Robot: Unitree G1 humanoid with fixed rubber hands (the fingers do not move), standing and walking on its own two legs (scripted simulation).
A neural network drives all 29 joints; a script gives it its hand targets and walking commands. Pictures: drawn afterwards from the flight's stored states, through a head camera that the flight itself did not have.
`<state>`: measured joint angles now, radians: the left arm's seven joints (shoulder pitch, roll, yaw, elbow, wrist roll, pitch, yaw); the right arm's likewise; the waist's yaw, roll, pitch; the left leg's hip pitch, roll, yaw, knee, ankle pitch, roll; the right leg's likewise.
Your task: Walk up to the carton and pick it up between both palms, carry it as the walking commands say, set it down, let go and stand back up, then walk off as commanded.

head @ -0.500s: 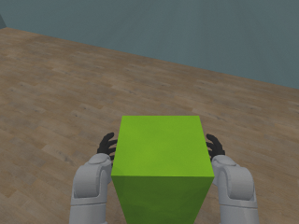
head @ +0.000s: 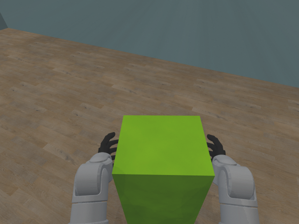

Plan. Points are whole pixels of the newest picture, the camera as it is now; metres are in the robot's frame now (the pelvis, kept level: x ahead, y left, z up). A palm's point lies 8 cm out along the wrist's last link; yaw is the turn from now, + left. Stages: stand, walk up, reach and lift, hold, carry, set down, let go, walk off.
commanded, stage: carry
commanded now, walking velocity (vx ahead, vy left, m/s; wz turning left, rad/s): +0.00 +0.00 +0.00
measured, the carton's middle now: (160, 174) +0.28 +0.00 +0.01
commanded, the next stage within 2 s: none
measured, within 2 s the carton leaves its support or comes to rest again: neither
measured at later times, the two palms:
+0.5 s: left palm (107, 160) +0.27 +0.13 +0.08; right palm (222, 163) +0.27 -0.15 +0.08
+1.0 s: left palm (109, 161) +0.27 +0.13 +0.08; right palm (224, 164) +0.27 -0.16 +0.08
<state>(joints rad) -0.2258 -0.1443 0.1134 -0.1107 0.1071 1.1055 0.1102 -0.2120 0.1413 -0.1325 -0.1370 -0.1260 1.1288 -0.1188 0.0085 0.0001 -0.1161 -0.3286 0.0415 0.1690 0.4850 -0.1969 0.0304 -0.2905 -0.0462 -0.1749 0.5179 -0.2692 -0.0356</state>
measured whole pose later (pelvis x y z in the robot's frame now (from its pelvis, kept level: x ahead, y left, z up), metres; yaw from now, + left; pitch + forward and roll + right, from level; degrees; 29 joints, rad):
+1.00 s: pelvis -0.01 -0.01 +0.00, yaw +0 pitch +2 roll +0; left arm -0.22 -0.14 0.10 -0.18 0.10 1.15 0.12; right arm -0.20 0.14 -0.12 -0.21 -0.12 1.17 -0.12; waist 0.01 0.00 -0.10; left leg -0.34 0.06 0.16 0.48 -0.18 0.01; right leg -0.30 -0.03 -0.18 0.51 -0.26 -0.06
